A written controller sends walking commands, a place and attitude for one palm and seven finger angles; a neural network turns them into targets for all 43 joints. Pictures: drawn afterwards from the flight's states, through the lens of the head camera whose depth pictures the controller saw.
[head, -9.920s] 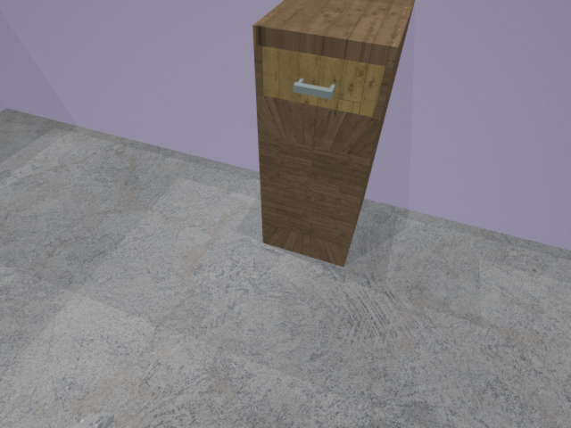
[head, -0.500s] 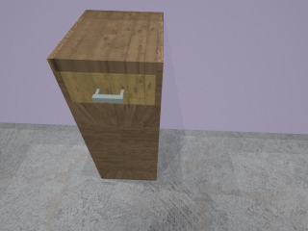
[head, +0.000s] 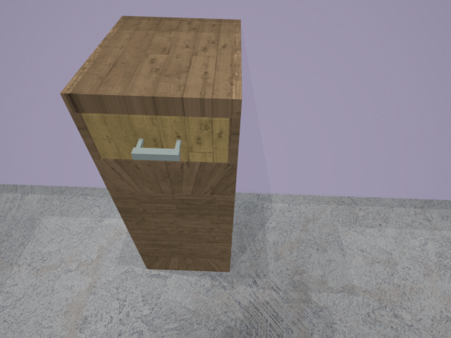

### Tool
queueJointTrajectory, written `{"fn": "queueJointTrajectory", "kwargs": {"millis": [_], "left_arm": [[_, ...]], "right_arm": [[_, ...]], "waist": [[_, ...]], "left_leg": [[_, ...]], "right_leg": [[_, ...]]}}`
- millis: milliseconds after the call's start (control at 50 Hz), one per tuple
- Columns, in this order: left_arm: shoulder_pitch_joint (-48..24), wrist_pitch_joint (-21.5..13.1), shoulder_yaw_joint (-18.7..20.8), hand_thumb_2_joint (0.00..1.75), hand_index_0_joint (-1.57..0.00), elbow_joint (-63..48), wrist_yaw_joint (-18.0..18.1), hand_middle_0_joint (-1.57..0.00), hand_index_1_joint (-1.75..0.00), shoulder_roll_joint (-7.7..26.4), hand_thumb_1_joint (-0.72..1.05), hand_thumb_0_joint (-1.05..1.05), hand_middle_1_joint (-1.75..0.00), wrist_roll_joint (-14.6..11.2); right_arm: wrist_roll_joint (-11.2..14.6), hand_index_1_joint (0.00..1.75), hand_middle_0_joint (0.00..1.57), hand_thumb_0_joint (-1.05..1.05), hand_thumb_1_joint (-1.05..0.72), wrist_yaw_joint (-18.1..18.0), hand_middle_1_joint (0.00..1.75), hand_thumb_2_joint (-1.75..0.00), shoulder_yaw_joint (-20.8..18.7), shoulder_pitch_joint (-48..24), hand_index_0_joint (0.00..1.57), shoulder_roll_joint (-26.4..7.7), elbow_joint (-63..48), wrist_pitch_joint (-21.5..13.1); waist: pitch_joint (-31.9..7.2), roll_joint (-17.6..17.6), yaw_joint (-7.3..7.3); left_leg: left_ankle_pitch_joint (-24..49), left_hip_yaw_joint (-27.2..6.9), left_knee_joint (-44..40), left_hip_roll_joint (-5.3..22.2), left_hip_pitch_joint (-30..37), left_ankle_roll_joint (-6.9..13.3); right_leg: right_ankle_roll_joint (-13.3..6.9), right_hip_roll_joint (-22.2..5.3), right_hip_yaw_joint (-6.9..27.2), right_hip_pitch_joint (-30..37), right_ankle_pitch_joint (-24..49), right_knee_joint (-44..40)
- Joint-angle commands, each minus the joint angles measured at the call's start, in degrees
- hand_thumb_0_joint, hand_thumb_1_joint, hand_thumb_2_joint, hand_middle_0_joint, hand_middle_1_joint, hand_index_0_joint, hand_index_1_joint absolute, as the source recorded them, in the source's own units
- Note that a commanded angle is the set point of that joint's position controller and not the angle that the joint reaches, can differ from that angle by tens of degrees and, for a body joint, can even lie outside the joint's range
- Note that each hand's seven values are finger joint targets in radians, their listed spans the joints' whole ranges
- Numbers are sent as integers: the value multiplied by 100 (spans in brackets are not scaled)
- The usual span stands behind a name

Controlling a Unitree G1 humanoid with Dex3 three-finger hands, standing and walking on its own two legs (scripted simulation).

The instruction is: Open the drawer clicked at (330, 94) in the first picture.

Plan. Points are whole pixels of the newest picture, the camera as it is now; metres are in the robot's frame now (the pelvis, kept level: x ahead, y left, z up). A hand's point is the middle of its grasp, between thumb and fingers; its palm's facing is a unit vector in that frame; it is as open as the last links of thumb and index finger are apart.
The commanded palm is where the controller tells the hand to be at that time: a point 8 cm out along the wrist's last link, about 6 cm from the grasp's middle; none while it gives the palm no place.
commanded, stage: look again from close up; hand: left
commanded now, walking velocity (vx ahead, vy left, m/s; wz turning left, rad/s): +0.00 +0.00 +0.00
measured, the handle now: (158, 148) +0.51 +0.19 +0.03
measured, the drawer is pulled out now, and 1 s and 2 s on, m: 0.00 0.00 0.00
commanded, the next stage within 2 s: raise the hand with hooked fingers in 0.02 s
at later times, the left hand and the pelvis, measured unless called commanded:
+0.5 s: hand (134, 318) +0.17 +0.17 -0.04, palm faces -0.08 -0.25 -0.96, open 8.4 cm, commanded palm +0.13 +0.21 +0.00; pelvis -0.02 -0.04 -0.02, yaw -1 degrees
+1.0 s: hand (133, 261) +0.24 +0.17 +0.03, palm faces -0.03 -0.08 -1.00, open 11.3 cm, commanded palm +0.21 +0.19 +0.09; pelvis -0.01 -0.06 -0.02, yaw -6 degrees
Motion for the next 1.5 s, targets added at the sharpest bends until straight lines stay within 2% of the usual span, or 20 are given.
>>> {"fn": "queueJointTrajectory", "kwargs": {"millis": [0, 80, 100, 120, 140, 160, 180, 200, 260, 340, 400, 480, 540, 600, 680, 860, 980, 1100, 1280, 1480], "left_arm": [[560, -52, 100, 90, -20, -103, -7, -20, -30, 487, 90, 0, -30, -4], [545, -41, 92, 90, -20, -63, -8, -20, -30, 497, 90, 0, -30, -2], [769, -134, 103, 90, -20, 18, 195, -20, -30, 618, 90, 0, -30, 90], [-3714, -929, 291, 89, -20, -8734, 316, -20, -32, 2666, 88, 0, -32, 1056], [-1008, -464, 227, 88, -20, -7182, 691, -20, -33, 2026, 85, 0, -33, 1182], [-714, -33, 123, 87, -21, -6926, 1010, -21, -34, 1523, 83, 0, -34, 879], [982, 580, -620, 86, -21, -5720, 1034, -21, -36, 220, 81, 0, -36, 1026], [8, 510, -770, 85, -21, -7039, 1047, -21, -37, 372, 78, 0, -37, 1221], [652, 537, -441, 82, -21, -6612, 1426, -21, -42, 1077, 71, 0, -42, 2802], [2361, 494, -615, 78, -22, -5341, 1688, -22, -48, 605, 62, 0, -48, 4642], [2139, 111, -76, 75, -22, -6020, 1765, -22, -53, 1298, 55, 0, -53, 5434], [816, -87, 588, 71, -23, -7528, 2270, -23, -58, 2217, 46, 0, -58, 6104], [-417, -304, 812, 68, -24, -8109, 2646, -24, -63, 2461, 39, 0, -63, 6177], [-1374, -691, 696, 65, -24, -8064, 2780, -24, -68, 2454, 32, 0, -68, 5953], [-1470, -742, 472, 61, -25, -7584, 2543, -25, -74, 2371, 22, 0, -74, 5694], [23, 641, 909, 52, -26, -7051, 1123, -26, -87, 2868, 1, 0, -87, 5118], [-533, 97, 1193, 46, -27, -8063, 1292, -27, -96, 2928, -13, 0, -96, 5114], [-1096, 214, 1326, 40, -28, -7818, 1773, -28, -105, 2943, -27, 0, -105, 5268], [-2765, 1106, 288, 31, -30, -7634, 767, -30, -118, 2771, -48, 0, -118, 5155], [-4221, 1347, 459, 30, -30, -7266, 132, -30, -120, 3141, -50, 0, -120, 5309]], "right_arm": [[28, 30, 20, 0, -90, -34, 30, -90, -96, 275, 20, -531, -101, -95], [35, 30, 20, 0, -90, -47, 30, -90, -91, 218, 20, -547, -46, -80], [107, 30, 20, 0, -90, -12, 30, -90, -154, -163, 20, -767, -485, -81], [363, 30, 20, 0, -90, -156, 30, -90, -303, -68, 20, -1657, -2430, -897], [241, 30, 20, 0, -90, -381, 30, -90, -163, -407, 20, -1070, -2134, -1575], [302, 30, 20, 0, -90, -445, 30, -90, -324, -380, 20, -1032, -1698, -1725], [426, 30, 20, 0, -90, -469, 30, -90, -282, -319, 20, -750, -1717, -1731], [329, 30, 20, 0, -90, -343, 30, -90, -280, -642, 20, -865, -2281, -1752], [75, 30, 20, 0, -90, -244, 30, -90, -366, -846, 20, -1225, -2864, -1471], [-133, 30, 20, 0, -90, 63, 30, -90, -499, -1328, 20, -1169, -3357, -540], [-22, 30, 20, 0, -90, 290, 30, -90, -483, -1778, 20, -1103, -3776, -69], [-200, 30, 20, 0, -90, 300, 30, -90, -470, -1862, 20, -1009, -4128, 232], [-318, 30, 20, 0, -90, 186, 30, -90, -456, -1838, 20, -906, -4079, 355], [-338, 30, 20, 0, -90, 50, 30, -90, -468, -1790, 20, -878, -3880, 278], [-309, 30, 20, 0, -90, 11, 30, -90, -424, -1900, 20, -908, -3794, 229], [-9, 30, 20, 0, -90, -40, 30, -90, -161, -2060, 20, -1004, -3854, 513], [-35, 30, 20, 0, -90, -151, 30, -90, -212, -2003, 20, -924, -3909, 298], [12, 30, 20, 0, -90, -87, 30, -90, -470, -1887, 20, -1008, -3666, 257], [213, 30, 20, 0, -90, -225, 30, -90, -358, -2122, 20, -1065, -3629, 375], [222, 30, 20, 0, -90, -72, 30, -90, -152, -2017, 20, -993, -3566, 625]], "waist": [[116, 113, 60], [163, 68, 53], [597, -355, 158], [-2299, 1578, -293], [-2028, 2663, 117], [-1669, 2056, -2], [-981, 1439, -114], [-530, 1022, -1], [-643, -4, 8], [-161, -2044, 535], [-757, -1594, 940], [-1671, 313, 929], [-2080, 653, 590], [-1620, 331, 154], [-1399, 86, 37], [-1729, -785, 622], [-1250, -302, 628], [-1996, -105, 595], [-1405, -49, 407], [-1196, 521, 507]], "left_leg": [[1977, -665, -433, 685, 285, 86], [2047, -635, -440, 700, 361, 71], [2785, -627, 621, 789, -125, -91], [3648, -689, -183, 251, 1516, 21], [4689, -831, -520, 606, 2474, -197], [4047, -830, -572, 635, 1707, -447], [3344, -876, -762, 668, 1226, -298], [2762, -886, -535, 573, 662, -250], [1075, -698, 245, 134, -399, -102], [847, -428, 716, -25, -1754, -136], [721, -267, 826, -171, -2058, -165], [689, -197, 1158, -325, -1581, -99], [765, -354, 1696, -359, -1104, -30], [373, -518, 2143, -333, -1159, 24], [186, -608, 2118, -332, -1458, 60], [572, -614, 981, -333, -1906, -72], [234, -706, 735, -339, -1615, -22], [846, -593, 721, -435, -1139, -15], [1164, -531, 141, -259, -142, 66], [2169, -938, -457, 25, 513, -233]], "right_leg": [[-230, -420, 361, -133, 1723, -330], [-223, -433, 374, -121, 1884, -367], [-88, -623, 648, -565, 3445, -547], [-345, 21, 493, -635, 3129, 317], [-366, 123, -173, -1279, 881, 1018], [-243, 146, -263, -1541, -33, 1230], [-162, 200, -290, -1885, -335, 1386], [-176, 54, -190, -1774, -77, 1011], [-351, 184, 49, -1771, 449, 290], [-363, 280, 384, -1972, 899, 653], [-398, 133, 875, -1438, 1266, 826], [-450, 143, 1238, -1476, 1235, 1010], [-450, 99, 1569, -1951, 1252, 1025], [-388, 29, 1787, -2466, 620, 775], [-279, 8, 1722, -2310, 701, 629], [207, -311, 1656, 270, 3914, 821], [94, -252, 1554, -308, 2072, 308], [24, -165, 1197, -99, 3141, 588], [-77, 89, 437, -433, 1721, 113], [-305, 281, 46, -277, 1425, -90]]}}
